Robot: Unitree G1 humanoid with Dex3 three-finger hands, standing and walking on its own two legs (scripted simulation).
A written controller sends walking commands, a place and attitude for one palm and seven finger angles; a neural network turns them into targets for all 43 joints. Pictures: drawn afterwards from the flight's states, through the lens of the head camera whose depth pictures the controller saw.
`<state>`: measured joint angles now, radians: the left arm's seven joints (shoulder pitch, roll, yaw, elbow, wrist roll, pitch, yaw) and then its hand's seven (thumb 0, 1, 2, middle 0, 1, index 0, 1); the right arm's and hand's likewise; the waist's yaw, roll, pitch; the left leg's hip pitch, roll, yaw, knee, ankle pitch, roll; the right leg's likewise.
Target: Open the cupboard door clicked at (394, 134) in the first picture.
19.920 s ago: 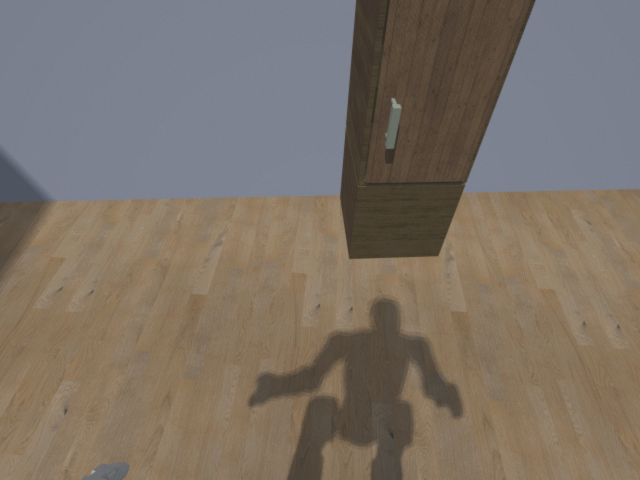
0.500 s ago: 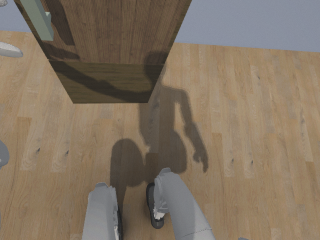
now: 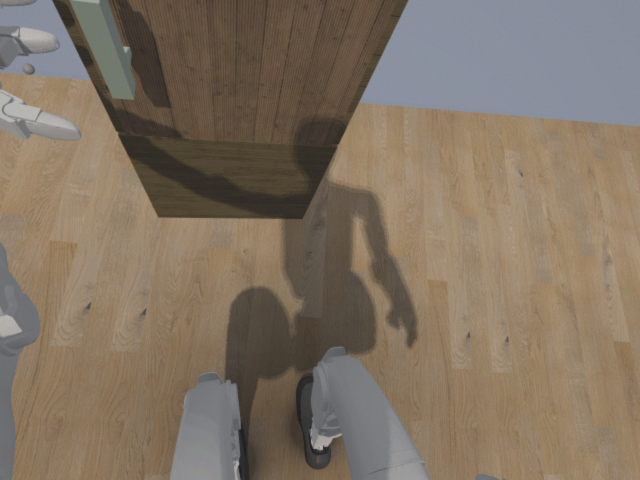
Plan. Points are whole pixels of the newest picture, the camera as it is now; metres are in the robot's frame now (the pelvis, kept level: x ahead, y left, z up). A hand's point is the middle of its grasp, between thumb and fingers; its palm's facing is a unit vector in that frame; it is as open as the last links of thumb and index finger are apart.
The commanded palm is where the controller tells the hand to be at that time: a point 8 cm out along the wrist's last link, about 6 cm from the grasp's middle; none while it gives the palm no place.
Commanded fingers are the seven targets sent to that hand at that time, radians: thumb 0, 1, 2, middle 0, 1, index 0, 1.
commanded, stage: move the hooked fingers beside the handle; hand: left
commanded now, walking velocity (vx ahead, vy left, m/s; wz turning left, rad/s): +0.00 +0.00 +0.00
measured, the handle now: (110, 32) +0.60 +0.18 +0.05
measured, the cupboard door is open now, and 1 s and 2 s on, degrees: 0 0 0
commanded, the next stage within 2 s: slide the fingers in behind the handle in 0.22 s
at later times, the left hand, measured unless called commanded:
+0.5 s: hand (39, 64) +0.55 +0.24 +0.05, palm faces -0.03 -1.00 -0.02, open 14.0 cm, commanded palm +0.55 +0.25 +0.04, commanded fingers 0.00 -0.50 0.30 -0.30 -1.20 -0.30 -1.20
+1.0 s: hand (67, 71) +0.55 +0.22 +0.04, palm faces +0.02 -1.00 -0.02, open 14.0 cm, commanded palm +0.55 +0.22 +0.04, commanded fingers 0.00 -0.50 0.30 -0.30 -1.20 -0.30 -1.20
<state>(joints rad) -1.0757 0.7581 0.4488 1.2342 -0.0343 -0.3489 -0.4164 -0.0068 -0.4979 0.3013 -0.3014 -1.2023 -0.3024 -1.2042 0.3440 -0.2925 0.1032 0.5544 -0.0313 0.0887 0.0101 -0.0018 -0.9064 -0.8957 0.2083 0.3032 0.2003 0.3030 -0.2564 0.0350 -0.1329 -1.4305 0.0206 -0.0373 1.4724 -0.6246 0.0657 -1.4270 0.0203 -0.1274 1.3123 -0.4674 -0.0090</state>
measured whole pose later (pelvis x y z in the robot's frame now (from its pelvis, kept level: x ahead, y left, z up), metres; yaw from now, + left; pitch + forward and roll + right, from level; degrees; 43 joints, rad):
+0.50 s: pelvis +0.00 +0.00 +0.00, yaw +0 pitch +34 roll -8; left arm -1.07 0.73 0.45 1.19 -0.05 -0.35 -0.41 -0.01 -0.50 0.30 -0.30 -1.20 -0.30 -1.20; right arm 0.35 -0.27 0.10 0.58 -0.03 0.10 0.02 0.00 -0.91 -0.90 0.21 0.30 0.20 0.30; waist -0.25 0.04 -0.13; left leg -1.44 0.02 -0.04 1.47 -0.63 0.06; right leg -1.43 0.02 -0.13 1.32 -0.47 -0.01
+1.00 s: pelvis +0.00 -0.01 +0.00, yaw +1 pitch +33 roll -7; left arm -1.06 0.65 0.41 1.19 -0.05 -0.39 -0.30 -0.01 -0.50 0.30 -0.30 -1.20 -0.28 -1.22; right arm 0.35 -0.27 0.09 0.60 -0.04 0.09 0.03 0.00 -0.91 -0.90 0.21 0.30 0.20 0.30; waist -0.24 0.04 -0.13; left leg -1.43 0.02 -0.04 1.47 -0.62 0.05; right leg -1.43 0.02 -0.13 1.33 -0.48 -0.02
